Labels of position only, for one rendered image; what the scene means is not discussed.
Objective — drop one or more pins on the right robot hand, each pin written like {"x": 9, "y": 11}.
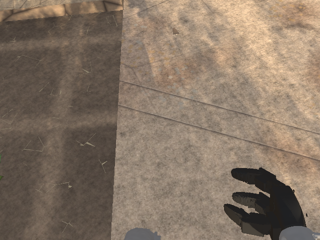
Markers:
{"x": 275, "y": 213}

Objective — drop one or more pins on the right robot forearm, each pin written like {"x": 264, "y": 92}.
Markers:
{"x": 297, "y": 233}

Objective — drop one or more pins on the robot left thigh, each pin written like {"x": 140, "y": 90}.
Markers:
{"x": 142, "y": 234}

